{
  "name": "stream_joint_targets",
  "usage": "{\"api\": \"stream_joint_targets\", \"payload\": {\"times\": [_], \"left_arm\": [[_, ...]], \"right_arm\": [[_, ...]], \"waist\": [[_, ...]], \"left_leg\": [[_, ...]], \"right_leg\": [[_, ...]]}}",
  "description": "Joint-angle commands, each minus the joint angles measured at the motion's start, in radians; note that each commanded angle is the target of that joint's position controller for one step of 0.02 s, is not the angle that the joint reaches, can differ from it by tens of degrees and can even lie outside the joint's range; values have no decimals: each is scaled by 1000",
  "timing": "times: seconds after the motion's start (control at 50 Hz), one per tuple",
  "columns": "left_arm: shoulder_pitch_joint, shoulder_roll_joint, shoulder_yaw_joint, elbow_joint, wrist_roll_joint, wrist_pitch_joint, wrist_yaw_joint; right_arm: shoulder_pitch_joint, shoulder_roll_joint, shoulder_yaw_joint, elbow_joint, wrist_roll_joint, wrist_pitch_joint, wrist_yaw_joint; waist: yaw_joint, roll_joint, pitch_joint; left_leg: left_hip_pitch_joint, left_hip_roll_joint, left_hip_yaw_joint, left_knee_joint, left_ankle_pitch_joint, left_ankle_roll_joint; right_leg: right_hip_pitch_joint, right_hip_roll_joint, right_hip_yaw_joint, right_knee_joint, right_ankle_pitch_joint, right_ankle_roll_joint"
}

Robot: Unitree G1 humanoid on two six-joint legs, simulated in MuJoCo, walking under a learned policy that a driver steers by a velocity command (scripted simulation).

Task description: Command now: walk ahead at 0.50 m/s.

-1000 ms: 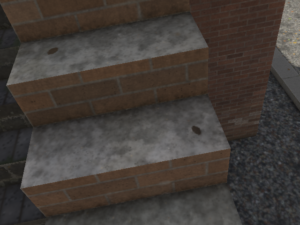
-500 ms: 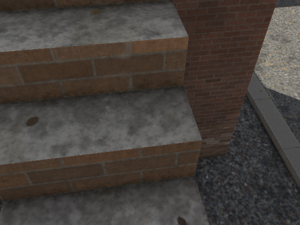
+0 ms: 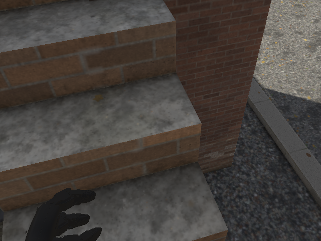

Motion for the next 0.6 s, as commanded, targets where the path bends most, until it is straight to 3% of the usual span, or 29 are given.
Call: {"api": "stream_joint_targets", "payload": {"times": [0.02, 0.04, 0.06, 0.08, 0.1, 0.12, 0.14, 0.16, 0.18, 0.2, 0.22, 0.24, 0.26, 0.28, 0.3, 0.32, 0.34, 0.36, 0.38, 0.4, 0.44, 0.46, 0.48, 0.5, 0.52, 0.54, 0.56, 0.58, 0.6], "left_arm": [[90, 61, 5, -59, -10, 13, -5], [29, 12, -15, -70, -25, 16, -13], [146, -2, -24, -50, -67, 9, -19], [163, -12, -17, -38, -104, 14, -13], [266, -5, -3, 27, -99, 18, 9], [364, 54, 12, 95, -71, 29, 35], [359, 162, 29, 112, -45, 42, 32], [572, 235, 74, 170, -34, 49, 36], [565, 223, 86, 191, -6, 47, 45], [409, 156, 68, 206, -3, 33, 51], [369, 59, 44, 261, -14, 7, 48], [414, -10, 22, 320, -20, -11, 43], [428, -58, 7, 361, -28, -17, 36], [373, -77, 1, 375, -22, -12, 17], [300, -64, 2, 364, -14, -11, 1], [234, -38, 5, 352, -15, -9, 0], [213, 28, 14, 338, -30, -17, 2], [145, 76, 27, 331, -42, -18, 2], [95, 98, 33, 305, -68, -28, 7], [129, 151, 45, 307, -118, -43, 13], [225, 277, 71, 289, -150, -28, 27], [377, 225, 72, 288, -149, -23, 6], [527, 133, 53, 290, -106, -5, -28], [542, 132, 72, 306, -38, 19, -60], [409, 29, 54, 233, -5, 25, -50], [326, -65, 20, 200, -3, 7, -32], [324, -87, 22, 172, 24, 34, -15], [297, -77, 12, 128, 40, 64, -11], [256, -85, 5, 112, 35, 93, -7]], "right_arm": [[-225, -155, -29, -152, -23, -25, 5], [-181, -119, -18, -140, -37, -19, 11], [-186, -134, -20, -166, -47, -23, 11], [-65, -190, -41, -129, -14, -14, 8], [-43, -207, -56, -109, 39, 5, 24], [-103, -176, -47, -128, 55, 11, 45], [-80, -7, -8, -174, 76, -3, 45], [-72, -57, -10, -185, 107, -8, 36], [-124, -64, -13, -213, 82, 4, 17], [-283, 3, 14, -305, 64, 22, -5], [-434, 55, 47, -382, 46, 29, -15], [-489, 81, 64, -418, 43, 36, -12], [-465, 80, 72, -419, 55, 45, 0], [-458, 88, 81, -426, 68, 58, 3], [-448, 81, 87, -431, 87, 71, 4], [-446, 60, 82, -443, 97, 91, 6], [-444, 38, 83, -474, 99, 110, 5], [-334, 35, 80, -449, 77, 120, 4], [-223, 21, 84, -410, 83, 118, 9], [-153, 7, 83, -375, 70, 119, 4], [-80, -65, 60, -340, 63, 100, 28], [-167, -36, 70, -343, 64, 64, 21], [-132, -98, 47, -324, 56, 65, -6], [-92, -180, 16, -253, 61, 86, -1], [-175, -156, 14, -203, 65, 100, 15], [-190, -93, 33, -148, 61, 87, 48], [-212, -98, 26, -117, 47, 90, 43], [-254, -52, 35, -75, 50, 73, 48], [-299, 4, 51, -33, 34, 65, 39]], "waist": [[146, -113, -77], [135, -178, -97], [183, -132, -155], [137, -1, -215], [172, 1, -215], [192, -121, -196], [96, -271, -163], [224, -131, -350], [223, -53, -336], [129, -118, -123], [95, -146, 46], [72, -136, 106], [23, -92, 135], [-23, -95, 173], [-62, -76, 239], [-86, -110, 312], [-90, -165, 337], [-151, -194, 251], [-189, -155, 161], [-194, -159, 36], [-201, -169, -146], [-82, -107, -162], [-21, 113, -320], [25, 352, -477], [69, 307, -463], [92, 105, -244], [137, 46, -204], [157, 85, -32], [181, 78, 58]], "left_leg": [[232, 196, -167, -195, 808, 173], [218, 161, -140, -106, 929, 151], [260, 162, -144, 59, 1237, 117], [304, 169, -222, 157, 1239, 103], [189, 106, -204, 320, 995, 71], [-148, 17, -118, 582, 334, 20], [-700, -80, -39, 953, -211, -29], [-879, -103, -28, 1407, -227, -28], [-994, -114, -59, 1803, -187, -33], [-1166, -104, -57, 2071, -229, -34], [-1302, -76, -117, 2203, -305, -1], [-1349, -66, -152, 2269, -357, 37], [-1321, -60, -157, 2229, -326, 58], [-1229, -62, -125, 2118, -264, 73], [-1106, -53, -62, 1890, -196, 58], [-996, -34, -28, 1768, -142, 38], [-854, -22, 54, 1717, -112, 24], [-643, 28, 84, 1666, -74, 38], [-337, 63, 114, 1386, -36, 63], [-131, 9, 170, 1258, -59, 71], [-14, -61, 194, 831, -111, 41], [47, -53, 49, 530, -158, 58], [163, 99, -344, 269, -413, 140], [112, 163, -611, 92, -693, 194], [64, 133, -463, 182, -545, 111], [-59, 64, -141, 345, -190, 20], [-206, 139, -241, 137, -510, -28], [-439, 181, -388, -9, -667, -47], [-518, 170, -373, -11, -664, -54]], "right_leg": [[41, -29, 32, -255, -243, 2], [198, -18, -18, -474, -268, -6], [379, -33, 6, -814, -22, -37], [520, -18, -21, -1109, 123, -48], [759, -34, -55, -1334, 412, -71], [1045, -127, 16, -1313, 535, -89], [1394, -329, 129, -877, 1416, -79], [1495, -480, 245, -854, 1483, -214], [1347, -520, 317, -971, 997, -286], [1134, -489, 312, -1071, 609, -255], [998, -445, 264, -1112, 492, -209], [924, -431, 238, -1132, 469, -173], [825, -409, 190, -1175, 340, -141], [658, -374, 112, -1242, 253, -102], [453, -319, 22, -1322, 95, -73], [268, -305, -3, -1393, 90, -86], [160, -328, -27, -1525, 313, -134], [171, -304, -99, -1551, 570, -100], [157, -261, -233, -1555, 891, -36], [251, -269, -225, -1496, 1372, -34], [552, -264, -165, -1131, 1686, -86], [522, -200, -106, -865, 1444, -77], [406, -109, -59, -533, 1017, -49], [392, 25, 46, -34, 237, -37], [265, 65, 223, 316, 155, -28], [181, 14, 267, 415, 157, -50], [80, 42, 211, 442, 214, -89], [17, 27, 146, 459, 230, -80], [-28, 36, 132, 510, 301, -78]]}}
Keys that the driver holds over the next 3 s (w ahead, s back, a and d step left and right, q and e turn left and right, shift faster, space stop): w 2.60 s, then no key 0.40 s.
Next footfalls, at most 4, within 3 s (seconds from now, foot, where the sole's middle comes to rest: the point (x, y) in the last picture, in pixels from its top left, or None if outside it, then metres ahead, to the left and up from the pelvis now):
0.12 right None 0.01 -0.12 -0.77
0.54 left None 0.23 0.16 -0.57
1.36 right None -0.10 0.00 -0.77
1.76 left None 0.18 0.22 -0.58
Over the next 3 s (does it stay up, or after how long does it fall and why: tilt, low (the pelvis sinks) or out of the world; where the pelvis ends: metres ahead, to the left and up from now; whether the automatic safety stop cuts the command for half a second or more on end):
stays up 0.58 0.19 0.53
